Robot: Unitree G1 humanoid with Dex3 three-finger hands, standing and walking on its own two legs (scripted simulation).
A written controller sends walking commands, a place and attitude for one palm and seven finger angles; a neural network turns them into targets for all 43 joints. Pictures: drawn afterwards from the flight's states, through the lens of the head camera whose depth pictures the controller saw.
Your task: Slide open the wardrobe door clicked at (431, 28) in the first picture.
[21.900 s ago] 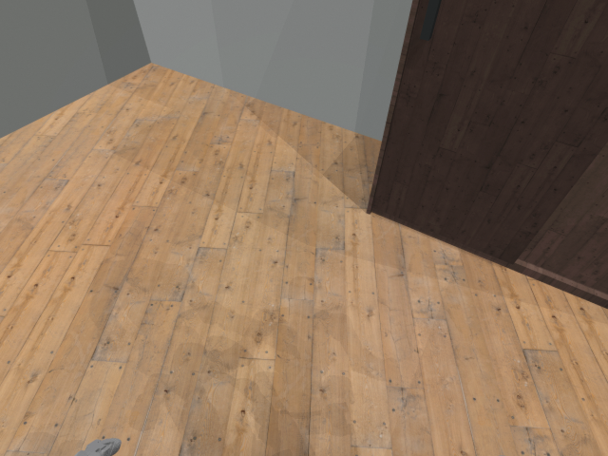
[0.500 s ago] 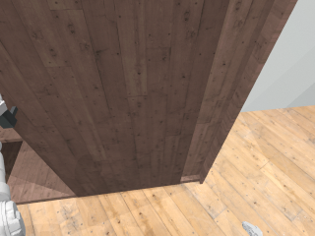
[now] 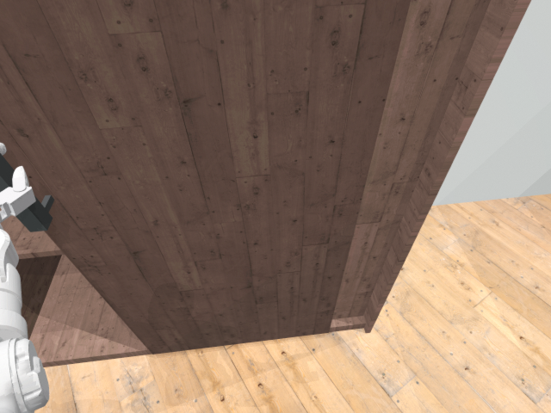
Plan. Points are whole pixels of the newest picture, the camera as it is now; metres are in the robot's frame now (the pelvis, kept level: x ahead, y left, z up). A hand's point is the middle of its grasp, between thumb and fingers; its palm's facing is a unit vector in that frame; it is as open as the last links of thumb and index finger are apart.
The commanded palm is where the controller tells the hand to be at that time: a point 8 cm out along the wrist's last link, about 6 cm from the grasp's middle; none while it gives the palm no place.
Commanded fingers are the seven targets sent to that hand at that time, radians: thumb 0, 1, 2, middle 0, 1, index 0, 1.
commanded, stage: stop walking and hold the door there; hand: left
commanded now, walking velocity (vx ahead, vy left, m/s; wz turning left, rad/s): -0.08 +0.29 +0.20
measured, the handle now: (11, 171) +0.41 +0.40 +0.16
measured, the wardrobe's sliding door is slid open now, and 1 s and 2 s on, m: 0.45 0.45 0.45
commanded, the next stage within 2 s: loosen the grip on the handle in 1.34 s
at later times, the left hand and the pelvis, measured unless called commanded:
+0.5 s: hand (18, 197) +0.37 +0.38 +0.15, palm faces +0.45 -0.85 -0.27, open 6.5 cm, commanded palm +0.33 +0.40 +0.14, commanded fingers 0.00 0.90 0.90 -0.45 -1.40 -0.45 -1.40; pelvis -0.06 +0.09 -0.01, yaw +2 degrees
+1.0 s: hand (20, 195) +0.37 +0.37 +0.15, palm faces +0.33 -0.93 -0.16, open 6.2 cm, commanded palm +0.34 +0.40 +0.14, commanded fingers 0.00 0.90 0.90 -0.45 -1.40 -0.45 -1.40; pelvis -0.04 +0.15 -0.02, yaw +7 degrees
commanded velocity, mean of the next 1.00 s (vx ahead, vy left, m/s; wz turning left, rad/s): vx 0.05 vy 0.09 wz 0.08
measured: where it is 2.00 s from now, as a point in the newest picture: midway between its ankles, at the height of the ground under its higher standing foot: outside the picture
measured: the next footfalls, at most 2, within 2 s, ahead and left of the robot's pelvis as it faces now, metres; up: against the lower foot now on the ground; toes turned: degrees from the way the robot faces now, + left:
right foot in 0.46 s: -0.09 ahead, -0.03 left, +0.00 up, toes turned -8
left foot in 0.70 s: +0.07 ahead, +0.35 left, +0.00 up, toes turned +12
